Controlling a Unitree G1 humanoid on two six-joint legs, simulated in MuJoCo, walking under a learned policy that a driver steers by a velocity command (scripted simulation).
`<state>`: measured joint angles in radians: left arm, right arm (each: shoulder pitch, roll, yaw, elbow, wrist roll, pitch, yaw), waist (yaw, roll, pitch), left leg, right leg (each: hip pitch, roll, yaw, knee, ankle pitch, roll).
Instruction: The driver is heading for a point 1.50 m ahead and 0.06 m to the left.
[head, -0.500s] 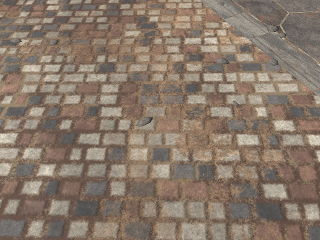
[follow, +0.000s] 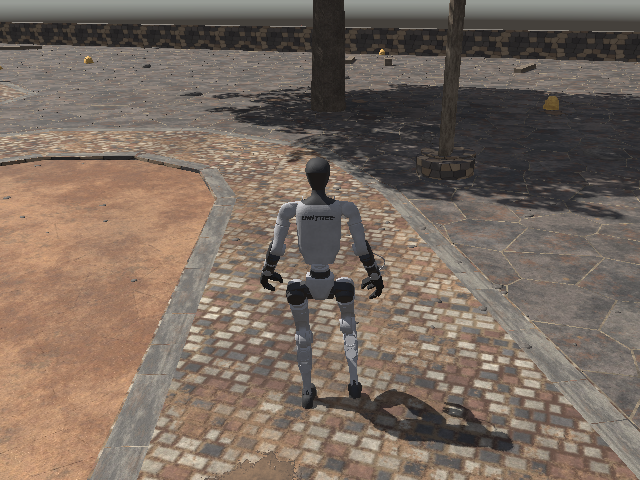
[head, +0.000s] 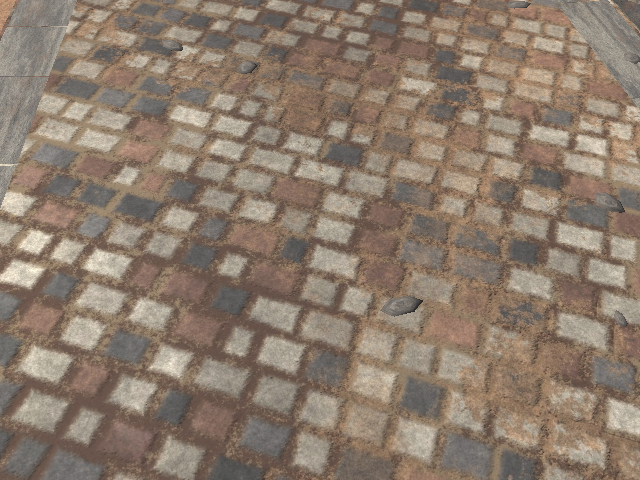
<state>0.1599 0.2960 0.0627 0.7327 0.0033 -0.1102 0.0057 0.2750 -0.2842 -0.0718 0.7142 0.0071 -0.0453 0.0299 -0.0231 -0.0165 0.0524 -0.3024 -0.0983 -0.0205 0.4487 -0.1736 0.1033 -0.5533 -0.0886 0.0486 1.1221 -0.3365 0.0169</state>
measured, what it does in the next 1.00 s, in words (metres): walks ahead, turning left: right foot, then left foot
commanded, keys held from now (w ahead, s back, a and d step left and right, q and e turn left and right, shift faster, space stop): w+q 0.28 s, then w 0.72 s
